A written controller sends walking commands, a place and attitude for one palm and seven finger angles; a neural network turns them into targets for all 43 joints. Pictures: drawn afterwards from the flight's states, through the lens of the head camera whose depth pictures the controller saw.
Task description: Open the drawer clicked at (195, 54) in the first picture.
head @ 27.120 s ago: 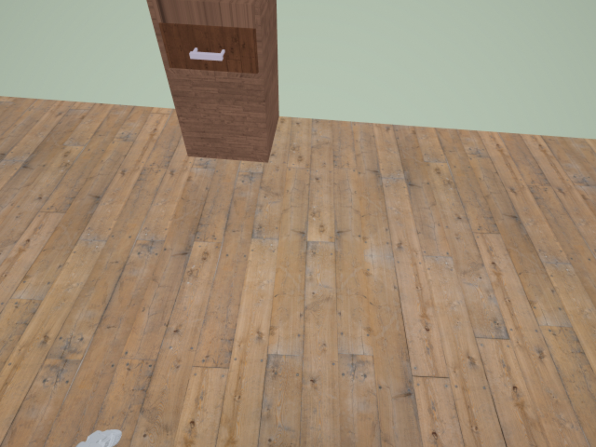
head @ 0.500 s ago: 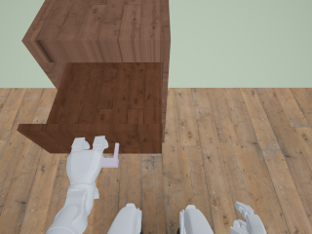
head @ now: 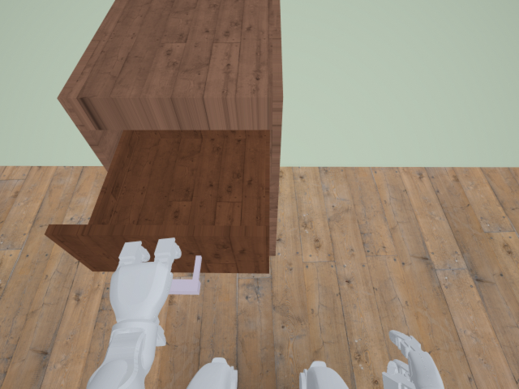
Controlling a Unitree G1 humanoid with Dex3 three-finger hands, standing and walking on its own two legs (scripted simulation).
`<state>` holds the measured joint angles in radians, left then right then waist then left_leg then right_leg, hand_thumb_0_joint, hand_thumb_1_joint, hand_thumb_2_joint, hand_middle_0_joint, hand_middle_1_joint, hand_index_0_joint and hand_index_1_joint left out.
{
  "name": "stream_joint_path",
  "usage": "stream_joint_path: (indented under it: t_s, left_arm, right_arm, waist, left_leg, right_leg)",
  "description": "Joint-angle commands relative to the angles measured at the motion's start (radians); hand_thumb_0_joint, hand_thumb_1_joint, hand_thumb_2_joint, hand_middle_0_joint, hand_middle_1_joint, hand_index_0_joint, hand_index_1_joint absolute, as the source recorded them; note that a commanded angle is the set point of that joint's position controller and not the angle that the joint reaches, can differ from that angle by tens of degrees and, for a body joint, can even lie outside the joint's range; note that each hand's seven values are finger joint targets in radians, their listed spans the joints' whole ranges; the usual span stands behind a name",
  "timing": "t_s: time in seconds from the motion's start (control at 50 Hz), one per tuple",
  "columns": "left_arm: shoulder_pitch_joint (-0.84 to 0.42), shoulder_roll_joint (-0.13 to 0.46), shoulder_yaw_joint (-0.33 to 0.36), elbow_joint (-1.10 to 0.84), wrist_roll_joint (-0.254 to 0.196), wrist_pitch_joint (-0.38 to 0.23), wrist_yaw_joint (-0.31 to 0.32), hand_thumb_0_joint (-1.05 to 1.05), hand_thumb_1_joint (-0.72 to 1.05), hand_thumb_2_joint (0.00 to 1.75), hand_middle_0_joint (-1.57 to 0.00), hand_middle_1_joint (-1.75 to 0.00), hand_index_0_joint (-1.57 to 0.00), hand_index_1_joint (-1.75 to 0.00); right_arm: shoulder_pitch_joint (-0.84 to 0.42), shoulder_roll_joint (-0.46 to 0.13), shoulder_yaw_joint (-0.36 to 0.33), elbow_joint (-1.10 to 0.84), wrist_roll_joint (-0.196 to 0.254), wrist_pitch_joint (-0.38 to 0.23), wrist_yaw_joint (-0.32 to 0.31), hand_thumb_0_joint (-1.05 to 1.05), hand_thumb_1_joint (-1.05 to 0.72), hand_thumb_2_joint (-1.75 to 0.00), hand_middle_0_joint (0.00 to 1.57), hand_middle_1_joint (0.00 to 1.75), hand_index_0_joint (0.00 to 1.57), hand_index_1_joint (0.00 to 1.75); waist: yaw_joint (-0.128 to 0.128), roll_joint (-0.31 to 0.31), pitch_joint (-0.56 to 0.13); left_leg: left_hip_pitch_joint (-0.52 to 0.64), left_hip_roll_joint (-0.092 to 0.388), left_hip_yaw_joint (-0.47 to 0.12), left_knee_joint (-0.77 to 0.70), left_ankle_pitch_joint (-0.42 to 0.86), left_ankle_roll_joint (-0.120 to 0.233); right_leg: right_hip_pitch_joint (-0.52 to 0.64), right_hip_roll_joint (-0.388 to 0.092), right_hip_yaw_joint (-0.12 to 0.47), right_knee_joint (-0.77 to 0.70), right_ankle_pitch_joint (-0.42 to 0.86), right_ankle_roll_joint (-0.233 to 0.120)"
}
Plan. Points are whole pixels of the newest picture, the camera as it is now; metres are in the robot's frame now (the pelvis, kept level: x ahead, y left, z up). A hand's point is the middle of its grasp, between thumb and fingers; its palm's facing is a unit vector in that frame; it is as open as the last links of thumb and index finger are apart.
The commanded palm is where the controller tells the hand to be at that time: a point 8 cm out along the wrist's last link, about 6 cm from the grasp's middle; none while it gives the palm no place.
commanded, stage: lift the hand off the handle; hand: left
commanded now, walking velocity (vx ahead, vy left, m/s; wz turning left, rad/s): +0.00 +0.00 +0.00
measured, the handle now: (165, 274) +0.32 +0.20 -0.11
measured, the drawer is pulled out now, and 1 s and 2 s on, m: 0.25 0.25 0.25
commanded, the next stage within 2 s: draw the hand back to the body in 1.34 s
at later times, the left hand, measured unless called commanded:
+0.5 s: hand (152, 282) +0.28 +0.19 -0.02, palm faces -0.02 -0.07 -1.00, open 13.8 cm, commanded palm +0.26 +0.20 +0.04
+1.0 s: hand (144, 271) +0.28 +0.19 +0.02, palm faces +0.02 -0.10 -1.00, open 13.8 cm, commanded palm +0.25 +0.20 +0.07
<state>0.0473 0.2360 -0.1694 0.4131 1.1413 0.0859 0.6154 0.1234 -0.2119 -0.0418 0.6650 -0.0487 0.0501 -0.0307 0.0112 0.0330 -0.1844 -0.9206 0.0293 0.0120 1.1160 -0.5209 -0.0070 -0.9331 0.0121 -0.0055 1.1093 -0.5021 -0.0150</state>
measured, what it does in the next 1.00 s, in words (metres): stands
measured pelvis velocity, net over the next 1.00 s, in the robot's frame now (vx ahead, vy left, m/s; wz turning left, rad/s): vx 0.01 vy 0.00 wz -0.01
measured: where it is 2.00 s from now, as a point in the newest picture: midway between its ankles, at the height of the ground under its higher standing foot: outside the picture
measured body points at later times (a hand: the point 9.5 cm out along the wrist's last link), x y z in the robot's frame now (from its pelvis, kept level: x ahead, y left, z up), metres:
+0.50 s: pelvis +0.00 -0.01 +0.02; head +0.06 -0.03 +0.47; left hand +0.28 +0.20 +0.03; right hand +0.16 -0.25 -0.10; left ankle +0.01 +0.12 -0.65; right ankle +0.01 -0.11 -0.65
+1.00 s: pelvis +0.01 +0.00 +0.04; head +0.05 -0.02 +0.49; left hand +0.28 +0.20 +0.07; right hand +0.19 -0.24 -0.07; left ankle +0.01 +0.12 -0.65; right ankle +0.01 -0.11 -0.65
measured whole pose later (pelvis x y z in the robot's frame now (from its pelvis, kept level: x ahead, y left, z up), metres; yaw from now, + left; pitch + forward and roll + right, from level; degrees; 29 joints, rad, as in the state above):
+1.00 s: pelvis +0.01 +0.00 +0.04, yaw +0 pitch +12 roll +0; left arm 0.10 0.26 -0.18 0.28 1.09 0.09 0.49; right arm 0.14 -0.22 -0.04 0.64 -0.02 0.07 -0.02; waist 0.03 0.05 -0.14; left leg -0.63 0.03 0.03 0.87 -0.44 -0.01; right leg -0.66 0.01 0.01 0.88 -0.43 -0.01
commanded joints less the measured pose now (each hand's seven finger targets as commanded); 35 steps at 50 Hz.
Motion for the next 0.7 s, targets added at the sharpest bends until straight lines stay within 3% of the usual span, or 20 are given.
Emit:
stream_joint_path:
  t_s: [0.0,0.14,0.16,0.22,0.28,0.34,0.44,0.48,0.52,0.56,0.58,0.6,0.68]
  left_arm:
    - [-0.111,0.115,0.062,-0.198,0.002,-0.003,0.042,0.00,-0.50,0.30,-0.30,-1.20,-0.30,-1.20]
    - [-0.143,0.128,0.071,-0.183,-0.006,0.016,0.027,0.00,-0.50,0.30,-0.30,-1.20,-0.30,-1.20]
    - [-0.157,0.152,0.091,-0.179,-0.010,0.018,0.023,0.00,-0.50,0.30,-0.30,-1.20,-0.30,-1.20]
    - [-0.217,0.127,0.053,-0.200,-0.009,0.003,0.012,0.00,-0.50,0.30,-0.30,-1.20,-0.30,-1.20]
    - [-0.175,0.120,0.048,-0.208,-0.020,-0.002,-0.002,0.00,-0.50,0.30,-0.30,-1.20,-0.30,-1.20]
    - [-0.156,0.138,0.067,-0.194,-0.022,-0.002,-0.010,0.00,-0.50,0.30,-0.30,-1.20,-0.30,-1.20]
    - [-0.206,0.160,0.087,-0.192,-0.025,-0.002,-0.016,0.00,-0.50,0.30,-0.30,-1.20,-0.30,-1.20]
    - [-0.204,0.175,0.102,-0.225,-0.028,-0.010,-0.014,0.00,-0.50,0.30,-0.30,-1.20,-0.30,-1.20]
    - [-0.190,0.155,0.084,-0.231,-0.031,-0.014,-0.016,0.00,-0.50,0.30,-0.30,-1.20,-0.30,-1.20]
    - [-0.165,0.185,0.117,-0.229,-0.037,-0.009,-0.022,0.00,-0.50,0.30,-0.30,-1.20,-0.30,-1.20]
    - [-0.172,0.172,0.101,-0.243,-0.035,-0.013,-0.019,0.00,-0.50,0.30,-0.30,-1.20,-0.30,-1.20]
    - [-0.140,0.173,0.106,-0.228,-0.035,-0.006,-0.024,0.00,-0.50,0.30,-0.30,-1.20,-0.30,-1.20]
    - [-0.129,0.147,0.071,-0.249,-0.040,0.009,-0.041,0.00,-0.50,0.30,-0.30,-1.20,-0.30,-1.20]
  right_arm:
    - [-0.027,-0.114,-0.042,-0.133,0.001,-0.034,-0.011,0.00,-0.90,-0.90,0.20,0.30,0.20,0.30]
    - [-0.038,-0.115,-0.038,-0.131,0.009,-0.033,-0.015,0.00,-0.90,-0.90,0.20,0.30,0.20,0.30]
    - [-0.041,-0.120,-0.037,-0.129,0.011,-0.034,-0.018,0.00,-0.90,-0.90,0.20,0.30,0.20,0.30]
    - [-0.045,-0.115,-0.032,-0.128,0.013,-0.038,-0.022,0.00,-0.90,-0.90,0.20,0.30,0.20,0.30]
    - [-0.041,-0.114,-0.033,-0.136,0.015,-0.038,-0.019,0.00,-0.90,-0.90,0.20,0.30,0.20,0.30]
    - [-0.033,-0.117,-0.039,-0.135,0.017,-0.040,-0.017,0.00,-0.90,-0.90,0.20,0.30,0.20,0.30]
    - [-0.032,-0.120,-0.040,-0.132,0.022,-0.039,-0.021,0.00,-0.90,-0.90,0.20,0.30,0.20,0.30]
    - [-0.040,-0.119,-0.034,-0.137,0.021,-0.039,-0.022,0.00,-0.90,-0.90,0.20,0.30,0.20,0.30]
    - [-0.041,-0.118,-0.035,-0.138,0.020,-0.039,-0.021,0.00,-0.90,-0.90,0.20,0.30,0.20,0.30]
    - [-0.033,-0.124,-0.042,-0.136,0.023,-0.042,-0.019,0.00,-0.90,-0.90,0.20,0.30,0.20,0.30]
    - [-0.043,-0.119,-0.034,-0.138,0.020,-0.038,-0.018,0.00,-0.90,-0.90,0.20,0.30,0.20,0.30]
    - [-0.035,-0.119,-0.042,-0.137,0.024,-0.040,-0.018,0.00,-0.90,-0.90,0.20,0.30,0.20,0.30]
    - [-0.047,-0.121,-0.034,-0.146,0.026,-0.030,-0.010,0.00,-0.90,-0.90,0.20,0.30,0.20,0.30]
  waist:
    - [-0.010,-0.025,-0.291]
    - [-0.015,-0.061,-0.249]
    - [-0.013,-0.057,-0.242]
    - [-0.019,-0.035,-0.246]
    - [-0.010,-0.032,-0.263]
    - [-0.007,-0.037,-0.239]
    - [-0.010,-0.066,-0.220]
    - [0.003,-0.039,-0.259]
    - [-0.003,-0.036,-0.253]
    - [0.001,-0.041,-0.238]
    - [0.003,-0.048,-0.258]
    - [0.003,-0.046,-0.227]
    - [0.001,-0.051,-0.220]
  left_leg:
    - [0.265,-0.050,0.010,-0.142,0.299,0.024]
    - [0.256,-0.056,0.017,-0.173,0.258,0.028]
    - [0.252,-0.058,0.018,-0.177,0.251,0.028]
    - [0.276,-0.059,0.021,-0.188,0.243,0.030]
    - [0.303,-0.059,0.022,-0.203,0.268,0.029]
    - [0.305,-0.059,0.020,-0.217,0.267,0.028]
    - [0.304,-0.060,0.024,-0.235,0.252,0.031]
    - [0.321,-0.063,0.029,-0.242,0.275,0.030]
    - [0.337,-0.063,0.030,-0.244,0.292,0.031]
    - [0.345,-0.061,0.025,-0.258,0.305,0.029]
    - [0.343,-0.063,0.032,-0.256,0.302,0.030]
    - [0.348,-0.062,0.028,-0.264,0.302,0.029]
    - [0.376,-0.061,0.029,-0.287,0.317,0.028]
  right_leg:
    - [0.183,0.029,-0.012,-0.186,0.325,-0.030]
    - [0.223,0.026,-0.001,-0.229,0.306,-0.023]
    - [0.234,0.026,0.007,-0.239,0.302,-0.024]
    - [0.222,0.023,0.008,-0.249,0.276,-0.021]
    - [0.249,0.025,0.003,-0.255,0.296,-0.023]
    - [0.265,0.026,0.002,-0.268,0.305,-0.025]
    - [0.288,0.024,0.011,-0.292,0.297,-0.020]
    - [0.315,0.022,0.015,-0.290,0.318,-0.019]
    - [0.317,0.023,0.015,-0.297,0.341,-0.019]
    - [0.338,0.027,0.012,-0.306,0.361,-0.024]
    - [0.344,0.022,0.016,-0.304,0.355,-0.018]
    - [0.344,0.026,0.013,-0.312,0.361,-0.023]
    - [0.350,0.027,0.005,-0.328,0.354,-0.020]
